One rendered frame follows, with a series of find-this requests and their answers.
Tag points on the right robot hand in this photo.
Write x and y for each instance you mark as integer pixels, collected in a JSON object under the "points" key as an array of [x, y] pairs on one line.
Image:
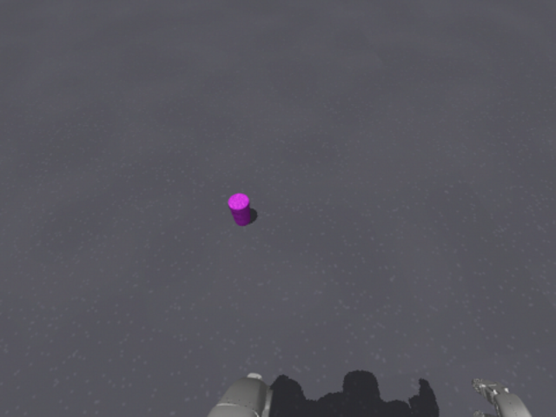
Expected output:
{"points": [[506, 404]]}

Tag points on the cup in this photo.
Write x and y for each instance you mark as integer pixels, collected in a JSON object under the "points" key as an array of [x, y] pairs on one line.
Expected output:
{"points": [[239, 206]]}

